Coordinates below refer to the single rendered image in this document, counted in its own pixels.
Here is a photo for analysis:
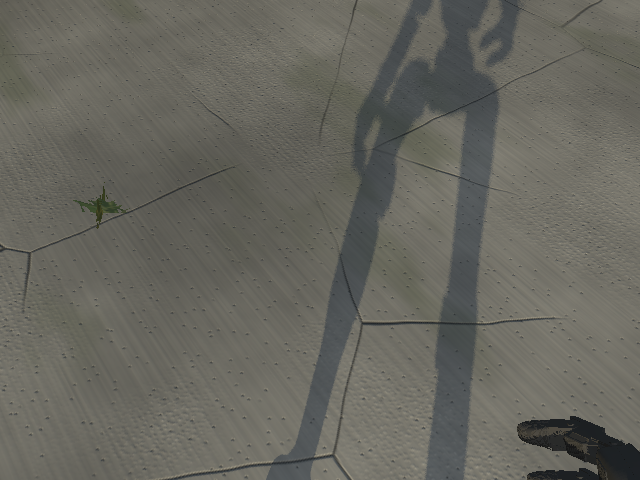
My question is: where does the right robot hand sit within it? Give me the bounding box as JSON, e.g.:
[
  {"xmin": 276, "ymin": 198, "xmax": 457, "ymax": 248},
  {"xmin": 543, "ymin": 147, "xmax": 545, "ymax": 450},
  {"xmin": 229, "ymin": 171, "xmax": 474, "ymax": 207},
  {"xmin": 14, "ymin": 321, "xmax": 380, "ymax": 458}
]
[{"xmin": 517, "ymin": 416, "xmax": 640, "ymax": 480}]

